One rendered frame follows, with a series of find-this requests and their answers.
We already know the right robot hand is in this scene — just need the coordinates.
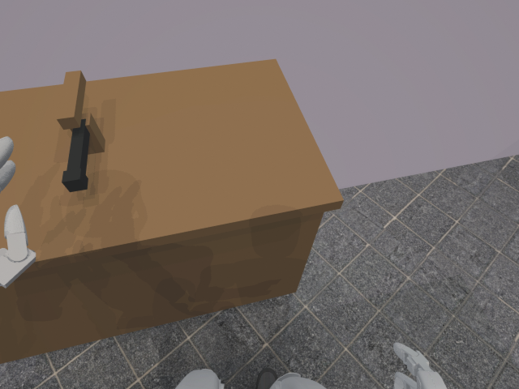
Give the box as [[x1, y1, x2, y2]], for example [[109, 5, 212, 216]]
[[393, 342, 447, 389]]

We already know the robot right foot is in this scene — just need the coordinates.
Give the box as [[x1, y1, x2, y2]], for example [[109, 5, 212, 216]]
[[255, 368, 278, 389]]

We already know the right robot shin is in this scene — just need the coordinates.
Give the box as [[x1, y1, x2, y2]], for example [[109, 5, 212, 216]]
[[270, 373, 301, 389]]

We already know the counter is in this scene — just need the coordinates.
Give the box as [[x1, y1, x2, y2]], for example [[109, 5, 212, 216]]
[[0, 59, 344, 364]]

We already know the tap lever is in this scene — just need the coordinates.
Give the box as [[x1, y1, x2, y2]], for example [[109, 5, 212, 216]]
[[62, 119, 90, 192]]

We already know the left robot hand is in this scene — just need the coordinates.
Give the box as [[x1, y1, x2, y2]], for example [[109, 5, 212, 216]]
[[0, 136, 36, 289]]

